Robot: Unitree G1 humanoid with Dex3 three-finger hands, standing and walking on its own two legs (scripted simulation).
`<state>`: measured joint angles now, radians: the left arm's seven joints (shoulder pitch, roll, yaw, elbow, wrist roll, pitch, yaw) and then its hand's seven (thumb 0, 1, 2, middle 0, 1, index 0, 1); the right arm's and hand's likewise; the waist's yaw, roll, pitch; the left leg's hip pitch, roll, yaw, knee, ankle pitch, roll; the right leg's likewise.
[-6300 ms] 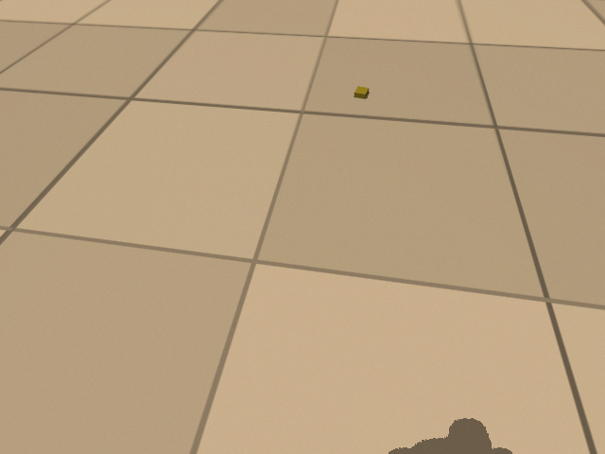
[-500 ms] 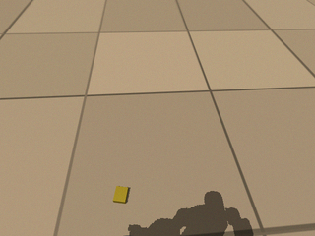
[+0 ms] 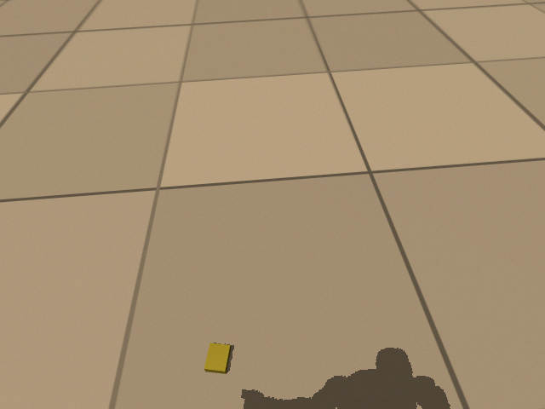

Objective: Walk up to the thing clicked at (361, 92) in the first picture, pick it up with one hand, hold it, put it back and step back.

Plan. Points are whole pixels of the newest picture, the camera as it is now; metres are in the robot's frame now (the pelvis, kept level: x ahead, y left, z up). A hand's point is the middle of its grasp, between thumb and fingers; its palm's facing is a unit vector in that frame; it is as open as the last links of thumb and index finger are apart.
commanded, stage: walk up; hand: left
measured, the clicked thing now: (218, 358) +0.43 +0.25 -0.76
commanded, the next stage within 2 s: stand in 0.70 s
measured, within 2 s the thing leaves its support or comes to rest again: neither
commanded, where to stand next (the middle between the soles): +0.06 +0.00 m, yaw +0 degrees
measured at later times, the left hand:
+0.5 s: hand out of the picture +0.10 +0.26 -0.15, palm faces -0.03 -0.95 -0.32, open 7.4 cm
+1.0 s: hand out of the picture +0.09 +0.26 -0.15, palm faces -0.03 -0.94 -0.34, open 7.4 cm
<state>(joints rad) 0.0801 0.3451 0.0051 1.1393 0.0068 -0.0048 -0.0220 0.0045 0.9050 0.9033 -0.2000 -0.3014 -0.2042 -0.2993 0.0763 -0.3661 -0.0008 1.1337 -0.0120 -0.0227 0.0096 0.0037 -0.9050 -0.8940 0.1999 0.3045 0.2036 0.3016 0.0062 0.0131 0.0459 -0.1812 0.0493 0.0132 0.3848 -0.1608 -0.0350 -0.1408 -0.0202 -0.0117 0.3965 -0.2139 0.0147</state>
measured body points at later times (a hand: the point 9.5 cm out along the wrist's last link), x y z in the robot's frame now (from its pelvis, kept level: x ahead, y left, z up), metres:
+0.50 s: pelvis +0.01 +0.01 +0.00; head +0.02 +0.01 +0.45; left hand +0.10 +0.31 -0.13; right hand +0.09 -0.29 -0.13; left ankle +0.03 +0.14 -0.74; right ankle +0.00 -0.13 -0.74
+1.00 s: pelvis +0.01 +0.01 +0.00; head +0.02 +0.00 +0.45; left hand +0.09 +0.31 -0.13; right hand +0.10 -0.29 -0.13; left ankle +0.03 +0.14 -0.74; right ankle +0.00 -0.13 -0.74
